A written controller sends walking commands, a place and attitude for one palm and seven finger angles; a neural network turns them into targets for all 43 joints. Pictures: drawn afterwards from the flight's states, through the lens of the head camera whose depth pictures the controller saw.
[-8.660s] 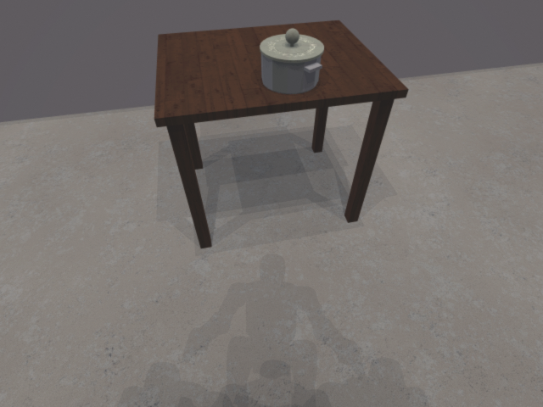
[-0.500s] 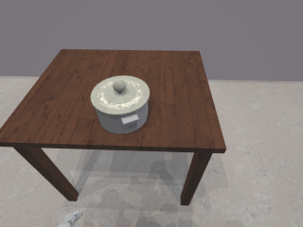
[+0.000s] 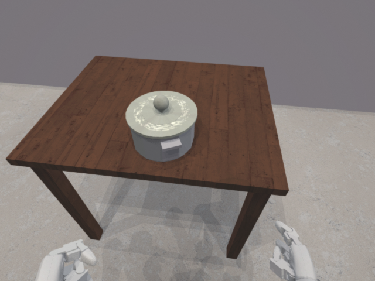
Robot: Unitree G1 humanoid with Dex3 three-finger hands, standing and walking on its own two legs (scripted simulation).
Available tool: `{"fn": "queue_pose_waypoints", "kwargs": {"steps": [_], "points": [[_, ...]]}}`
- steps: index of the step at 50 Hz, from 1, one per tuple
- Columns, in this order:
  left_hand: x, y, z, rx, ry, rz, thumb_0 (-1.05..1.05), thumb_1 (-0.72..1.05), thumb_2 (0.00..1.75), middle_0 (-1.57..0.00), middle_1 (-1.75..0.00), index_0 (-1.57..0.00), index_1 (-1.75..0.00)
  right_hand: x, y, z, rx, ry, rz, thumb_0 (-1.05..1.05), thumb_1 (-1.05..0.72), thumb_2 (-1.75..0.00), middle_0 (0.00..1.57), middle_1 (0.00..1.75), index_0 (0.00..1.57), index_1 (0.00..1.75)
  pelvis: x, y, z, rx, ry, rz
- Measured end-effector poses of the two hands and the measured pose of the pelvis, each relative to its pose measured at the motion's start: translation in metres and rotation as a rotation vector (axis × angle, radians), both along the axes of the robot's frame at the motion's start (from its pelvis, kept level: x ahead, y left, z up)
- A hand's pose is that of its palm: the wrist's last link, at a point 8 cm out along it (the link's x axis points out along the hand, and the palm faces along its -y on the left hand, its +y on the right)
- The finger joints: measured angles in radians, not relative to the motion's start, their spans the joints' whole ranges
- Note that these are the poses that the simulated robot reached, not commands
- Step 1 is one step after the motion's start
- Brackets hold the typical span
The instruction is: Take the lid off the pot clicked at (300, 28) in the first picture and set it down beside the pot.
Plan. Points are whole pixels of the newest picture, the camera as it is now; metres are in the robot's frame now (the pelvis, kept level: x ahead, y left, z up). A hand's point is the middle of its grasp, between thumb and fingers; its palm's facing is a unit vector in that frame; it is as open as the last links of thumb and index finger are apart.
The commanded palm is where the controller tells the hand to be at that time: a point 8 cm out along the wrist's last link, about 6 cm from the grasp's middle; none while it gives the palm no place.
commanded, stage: raise the hand higher, near the body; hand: left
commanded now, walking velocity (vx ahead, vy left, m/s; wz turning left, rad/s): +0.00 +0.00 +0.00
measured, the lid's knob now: (161, 102) +0.54 +0.14 +0.09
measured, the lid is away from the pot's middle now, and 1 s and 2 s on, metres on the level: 0.00 0.00 0.00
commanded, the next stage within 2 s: reach forward and open the fingers in 0.88 s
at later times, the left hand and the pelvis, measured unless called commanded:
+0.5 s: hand (76, 243) +0.17 +0.24 +0.04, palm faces +0.26 -0.88 -0.39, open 3.1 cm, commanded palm +0.12 +0.27 +0.07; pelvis +0.02 +0.01 +0.00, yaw -1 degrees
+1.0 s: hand (68, 209) +0.20 +0.24 +0.11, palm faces +0.32 -0.85 -0.41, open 3.1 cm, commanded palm +0.16 +0.27 +0.14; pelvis +0.02 +0.01 +0.01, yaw -2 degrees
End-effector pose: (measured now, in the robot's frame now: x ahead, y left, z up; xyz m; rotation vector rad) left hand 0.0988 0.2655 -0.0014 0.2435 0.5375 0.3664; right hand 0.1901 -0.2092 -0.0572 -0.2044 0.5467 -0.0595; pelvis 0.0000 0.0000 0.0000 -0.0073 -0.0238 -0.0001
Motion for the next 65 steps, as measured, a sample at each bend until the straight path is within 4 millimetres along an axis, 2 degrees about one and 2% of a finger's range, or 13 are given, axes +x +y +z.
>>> {"fn": "queue_pose_waypoints", "kwargs": {"steps": [6, 11, 15, 21, 32, 41, 50, 55, 58, 61, 65], "points": [[0.008, 0.006, 0.013, 0.048, -0.009, -0.018, 0.01, 0.9, 0.9, -1.25, -1.44, -1.25, -1.44, -0.019, 0.003, -0.021, 0.027, 0.095, -0.036, 0.01, -0.9, -0.9, 0.2, 0.3, 0.2, 0.3, 0.007, 0.002, 0.0, 0.003, 0.002, -0.008], [0.015, 0.009, 0.027, 0.084, -0.031, -0.042, 0.01, 0.9, 0.9, -1.28, -1.48, -1.28, -1.48, -0.026, -0.002, -0.027, 0.026, 0.12, -0.071, 0.01, -0.9, -0.9, 0.2, 0.3, 0.2, 0.3, 0.013, 0.004, 0.001, 0.004, 0.005, -0.017], [0.021, 0.01, 0.037, 0.105, -0.062, -0.059, 0.01, 0.9, 0.9, -1.29, -1.49, -1.29, -1.49, -0.021, -0.008, -0.024, 0.014, 0.105, -0.088, 0.02, -0.9, -0.9, 0.2, 0.3, 0.2, 0.3, 0.017, 0.005, 0.001, 0.005, 0.005, -0.021], [0.03, 0.01, 0.053, 0.123, -0.13, -0.077, 0.01, 0.9, 0.9, -1.29, -1.49, -1.29, -1.49, -0.002, -0.011, -0.013, -0.001, 0.051, -0.086, 0.02, -0.9, -0.9, 0.2, 0.3, 0.2, 0.3, 0.021, 0.007, 0.002, 0.005, 0.003, -0.024], [0.043, 0.011, 0.085, 0.165, -0.254, -0.09, 0.01, 0.89, 0.9, -1.3, -1.49, -1.3, -1.5, 0.025, 0.005, 0.001, 0.016, -0.016, -0.028, 0.01, -0.91, -0.9, 0.2, 0.3, 0.2, 0.3, 0.026, 0.008, 0.004, 0.001, -0.006, -0.022], [0.052, 0.011, 0.111, 0.209, -0.346, -0.11, 0.01, 0.89, 0.9, -1.3, -1.5, -1.3, -1.5, 0.022, 0.016, -0.005, 0.041, 0.012, 0.003, 0.01, -0.9, -0.9, 0.2, 0.3, 0.2, 0.3, 0.026, 0.008, 0.005, 0.002, -0.013, -0.021], [0.061, 0.01, 0.135, 0.252, -0.441, -0.134, 0.01, 0.89, 0.9, -1.3, -1.5, -1.3, -1.5, 0.008, 0.008, -0.011, 0.034, 0.049, -0.012, 0.01, -0.9, -0.9, 0.2, 0.3, 0.2, 0.3, 0.023, 0.006, 0.006, 0.002, -0.024, -0.026], [0.073, 0.0, 0.149, 0.787, -0.25, -0.33, 0.01, 0.87, 0.9, -1.29, -1.47, -1.29, -1.47, 0.005, -0.001, -0.02, 0.018, 0.126, 0.024, 0.01, -0.9, -0.9, 0.2, 0.3, 0.2, 0.3, 0.017, 0.005, 0.002, 0.007, 0.02, -0.034], [0.079, 0.0, 0.152, 1.037, -0.115, -0.441, 0.01, 0.82, 0.92, -1.27, -1.42, -1.27, -1.42, 0.006, -0.008, -0.027, 0.026, 0.176, 0.017, 0.01, -0.9, -0.9, 0.2, 0.3, 0.2, 0.3, 0.013, 0.003, 0.001, 0.009, 0.034, -0.044], [0.085, 0.002, 0.156, 1.162, -0.006, -0.518, 0.0, 0.75, 0.95, -1.25, -1.34, -1.25, -1.34, 0.009, -0.014, -0.031, 0.043, 0.193, 0.0, 0.01, -0.9, -0.9, 0.2, 0.3, 0.2, 0.3, 0.012, 0.002, 0.002, 0.009, 0.036, -0.039], [0.09, 0.001, 0.158, 1.156, 0.09, -0.607, 0.0, 0.65, 1.01, -1.21, -1.22, -1.21, -1.22, 0.015, -0.02, -0.03, 0.06, 0.174, -0.022, 0.01, -0.91, -0.9, 0.2, 0.3, 0.2, 0.3, 0.011, 0.001, 0.004, 0.01, 0.034, -0.027]]}}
